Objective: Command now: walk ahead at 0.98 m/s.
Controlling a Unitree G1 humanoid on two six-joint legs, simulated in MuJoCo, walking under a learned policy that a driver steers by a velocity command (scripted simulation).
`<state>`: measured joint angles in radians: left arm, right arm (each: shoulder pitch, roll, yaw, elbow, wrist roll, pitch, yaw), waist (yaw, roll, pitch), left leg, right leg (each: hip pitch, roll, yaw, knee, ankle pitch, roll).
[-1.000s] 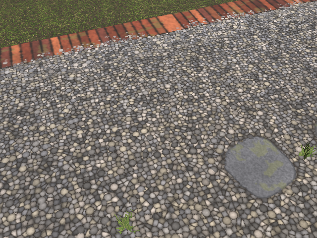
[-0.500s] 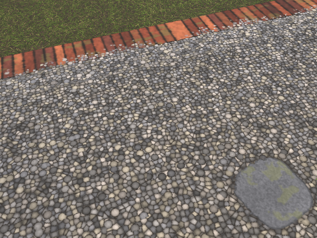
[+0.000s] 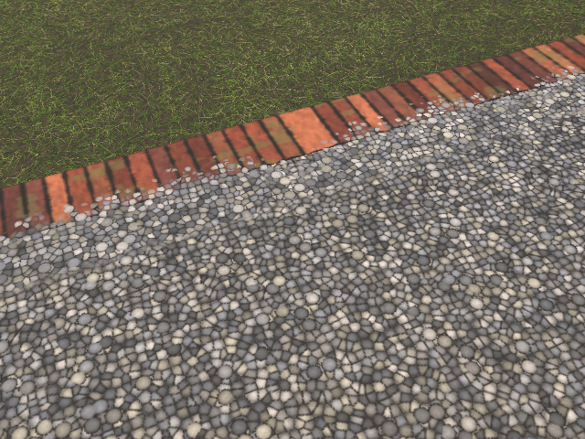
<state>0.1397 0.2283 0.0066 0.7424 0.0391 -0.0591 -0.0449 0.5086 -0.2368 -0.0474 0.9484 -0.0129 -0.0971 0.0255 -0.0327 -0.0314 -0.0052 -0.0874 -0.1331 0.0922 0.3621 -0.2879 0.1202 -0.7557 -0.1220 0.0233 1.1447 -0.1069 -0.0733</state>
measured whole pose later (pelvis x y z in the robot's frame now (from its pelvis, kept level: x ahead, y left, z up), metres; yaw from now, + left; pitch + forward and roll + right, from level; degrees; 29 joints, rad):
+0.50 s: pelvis +0.48 -0.03 +0.00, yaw +3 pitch +0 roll -2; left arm 0.51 0.26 0.05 1.00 0.02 -0.11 -0.02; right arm 0.13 -0.26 -0.01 0.77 -0.03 -0.07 0.05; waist 0.03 0.03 0.01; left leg -0.75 0.11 -0.06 1.06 -0.10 0.09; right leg 0.00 0.12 -0.11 0.25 -0.26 -0.10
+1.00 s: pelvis +0.96 +0.08 +0.00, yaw +25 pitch +2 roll +0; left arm -0.02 0.24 -0.03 0.62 0.05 -0.07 -0.02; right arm 0.50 -0.30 -0.07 0.92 0.01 -0.07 0.01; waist -0.10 0.00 0.03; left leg 0.00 -0.21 -0.18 0.30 -0.29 0.18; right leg -0.75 -0.13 0.09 0.80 -0.05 0.04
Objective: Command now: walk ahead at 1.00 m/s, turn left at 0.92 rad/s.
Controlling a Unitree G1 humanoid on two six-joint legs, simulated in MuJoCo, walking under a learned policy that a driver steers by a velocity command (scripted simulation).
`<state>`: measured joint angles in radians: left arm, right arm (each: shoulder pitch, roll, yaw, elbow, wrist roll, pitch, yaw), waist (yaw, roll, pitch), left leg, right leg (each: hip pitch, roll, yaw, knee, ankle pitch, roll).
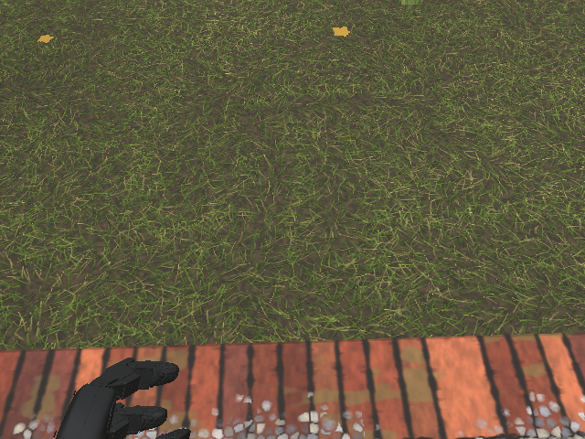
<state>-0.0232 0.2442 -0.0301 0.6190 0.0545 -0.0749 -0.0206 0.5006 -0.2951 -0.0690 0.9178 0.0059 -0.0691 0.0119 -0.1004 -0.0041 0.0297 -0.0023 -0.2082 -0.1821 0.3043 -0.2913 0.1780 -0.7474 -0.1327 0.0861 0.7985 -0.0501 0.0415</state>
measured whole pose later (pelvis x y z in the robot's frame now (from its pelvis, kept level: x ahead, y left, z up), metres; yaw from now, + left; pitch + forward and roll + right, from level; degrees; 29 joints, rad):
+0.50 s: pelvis +0.45 +0.00 -0.01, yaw +18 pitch +2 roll -2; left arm 0.59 0.31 0.04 0.94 0.01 -0.11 -0.02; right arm -0.04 -0.30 0.00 0.59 -0.04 -0.04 0.08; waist 0.10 0.02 0.00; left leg -0.71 0.03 -0.01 0.72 0.02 0.12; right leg 0.16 0.00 -0.11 0.17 -0.37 0.03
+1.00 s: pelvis +0.92 +0.15 -0.13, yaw +16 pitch -1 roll +4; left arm 0.15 0.31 0.05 0.82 0.05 -0.05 -0.04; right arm 0.51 -0.29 -0.04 0.98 -0.05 -0.10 -0.03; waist -0.04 -0.06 -0.01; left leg 0.03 -0.06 0.13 1.12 -0.76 0.13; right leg -0.35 -0.01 -0.08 0.40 0.41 -0.12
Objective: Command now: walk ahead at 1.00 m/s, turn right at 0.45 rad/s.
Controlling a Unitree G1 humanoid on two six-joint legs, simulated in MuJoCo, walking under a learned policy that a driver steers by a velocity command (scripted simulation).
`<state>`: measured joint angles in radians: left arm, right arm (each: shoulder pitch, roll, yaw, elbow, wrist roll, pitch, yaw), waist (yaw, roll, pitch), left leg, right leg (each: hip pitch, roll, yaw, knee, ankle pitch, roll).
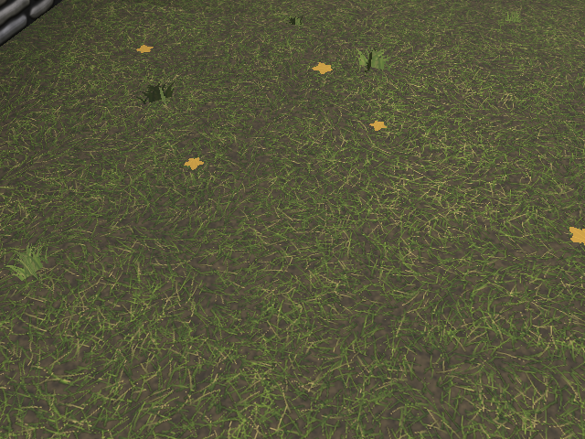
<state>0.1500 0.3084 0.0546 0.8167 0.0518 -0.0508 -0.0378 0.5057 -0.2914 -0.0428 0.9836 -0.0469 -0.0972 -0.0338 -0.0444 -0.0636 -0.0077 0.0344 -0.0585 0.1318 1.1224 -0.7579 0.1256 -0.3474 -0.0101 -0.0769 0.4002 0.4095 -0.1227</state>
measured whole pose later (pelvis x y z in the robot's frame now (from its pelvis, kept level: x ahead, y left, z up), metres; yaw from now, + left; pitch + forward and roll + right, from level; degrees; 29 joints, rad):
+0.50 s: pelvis +0.48 -0.02 -0.06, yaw -24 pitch +0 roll +2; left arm 0.23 0.35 0.09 0.81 0.02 -0.02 -0.04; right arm 0.27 -0.26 -0.05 0.87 -0.03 -0.10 -0.01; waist 0.00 -0.05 0.01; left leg -0.20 0.03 0.12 0.50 -0.29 -0.02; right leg -0.54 -0.02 0.00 1.34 -0.27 -0.12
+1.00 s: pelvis +0.87 -0.27 -0.07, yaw -50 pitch +0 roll -1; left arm 0.45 0.30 0.06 0.86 0.01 -0.06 0.00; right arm 0.05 -0.23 0.00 0.64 -0.06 -0.07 0.02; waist 0.05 0.00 0.05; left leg -0.71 0.16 -0.06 1.02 -0.21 -0.04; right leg -0.05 0.23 0.07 0.35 -0.28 -0.20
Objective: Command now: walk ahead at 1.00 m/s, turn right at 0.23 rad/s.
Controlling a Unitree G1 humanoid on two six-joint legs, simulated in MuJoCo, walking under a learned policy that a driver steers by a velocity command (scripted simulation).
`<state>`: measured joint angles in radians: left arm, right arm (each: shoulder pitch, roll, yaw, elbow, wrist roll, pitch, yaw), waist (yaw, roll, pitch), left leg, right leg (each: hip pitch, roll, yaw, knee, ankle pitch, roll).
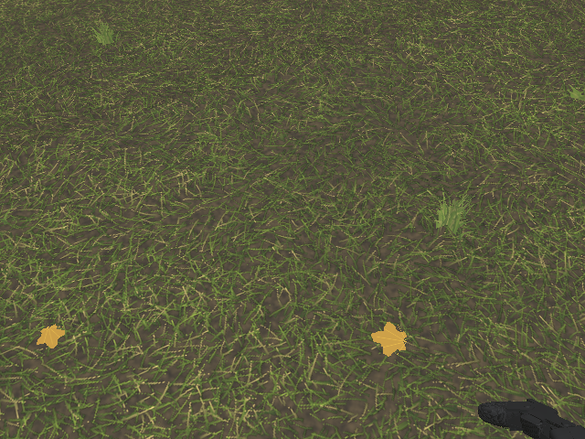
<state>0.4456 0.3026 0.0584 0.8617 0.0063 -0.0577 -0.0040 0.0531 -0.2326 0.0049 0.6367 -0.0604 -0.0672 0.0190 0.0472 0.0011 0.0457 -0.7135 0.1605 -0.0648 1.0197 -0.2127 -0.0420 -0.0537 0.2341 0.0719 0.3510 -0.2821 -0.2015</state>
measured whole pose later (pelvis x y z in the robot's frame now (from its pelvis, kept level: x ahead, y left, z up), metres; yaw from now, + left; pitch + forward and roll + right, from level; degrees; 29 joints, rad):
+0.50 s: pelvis +0.48 +0.10 +0.01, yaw +16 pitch +2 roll +1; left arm -0.02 0.24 -0.05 0.58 0.05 -0.07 -0.03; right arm 0.54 -0.28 -0.06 0.89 0.01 -0.06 0.02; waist -0.11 -0.01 0.02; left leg -0.01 -0.19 -0.17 0.28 -0.27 0.15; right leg -0.73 -0.11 0.10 0.76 -0.03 0.04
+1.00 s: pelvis +0.92 +0.24 -0.02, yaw +44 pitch +2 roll -2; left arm 0.52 0.33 0.05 0.90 0.03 -0.10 0.01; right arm -0.07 -0.34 -0.03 0.56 -0.03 0.00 0.09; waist 0.09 0.04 0.02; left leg -0.79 0.04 0.11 0.86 -0.04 0.14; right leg 0.21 -0.01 -0.29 0.22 -0.41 0.05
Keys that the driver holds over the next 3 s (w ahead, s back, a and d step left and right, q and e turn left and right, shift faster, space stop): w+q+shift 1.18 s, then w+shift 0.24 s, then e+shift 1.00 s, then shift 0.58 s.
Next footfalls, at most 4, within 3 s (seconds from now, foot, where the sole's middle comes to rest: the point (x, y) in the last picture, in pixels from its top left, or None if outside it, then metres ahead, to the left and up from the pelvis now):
0.20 left None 0.42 0.12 -0.77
0.64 right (301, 286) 0.87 0.04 -0.77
1.08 left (164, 216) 1.08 0.45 -0.77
1.48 right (122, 135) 1.42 0.65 -0.77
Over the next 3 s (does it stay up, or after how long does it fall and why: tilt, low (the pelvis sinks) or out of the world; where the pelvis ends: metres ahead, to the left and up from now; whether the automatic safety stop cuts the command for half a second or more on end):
stays up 1.49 0.87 -0.19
